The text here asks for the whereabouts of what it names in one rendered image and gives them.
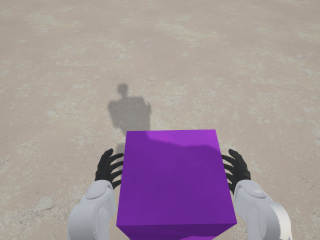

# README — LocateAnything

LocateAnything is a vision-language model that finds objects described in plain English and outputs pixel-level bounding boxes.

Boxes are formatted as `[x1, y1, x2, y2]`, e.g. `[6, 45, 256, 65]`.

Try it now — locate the left robot forearm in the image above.
[67, 180, 117, 240]

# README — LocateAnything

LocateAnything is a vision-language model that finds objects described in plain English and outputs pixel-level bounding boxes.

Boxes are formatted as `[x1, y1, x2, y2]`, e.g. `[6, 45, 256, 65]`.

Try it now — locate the right robot hand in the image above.
[221, 149, 251, 195]

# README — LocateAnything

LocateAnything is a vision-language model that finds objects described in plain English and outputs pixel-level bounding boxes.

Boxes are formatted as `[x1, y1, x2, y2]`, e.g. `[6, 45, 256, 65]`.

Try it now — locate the right robot forearm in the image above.
[233, 179, 293, 240]

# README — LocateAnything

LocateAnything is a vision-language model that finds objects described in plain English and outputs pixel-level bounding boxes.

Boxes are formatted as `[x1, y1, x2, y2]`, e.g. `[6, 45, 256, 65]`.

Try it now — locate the left robot hand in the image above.
[95, 148, 124, 189]

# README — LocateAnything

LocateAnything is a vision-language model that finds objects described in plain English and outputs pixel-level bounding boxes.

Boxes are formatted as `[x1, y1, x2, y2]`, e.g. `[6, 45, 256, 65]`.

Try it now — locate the carton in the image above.
[116, 129, 237, 240]

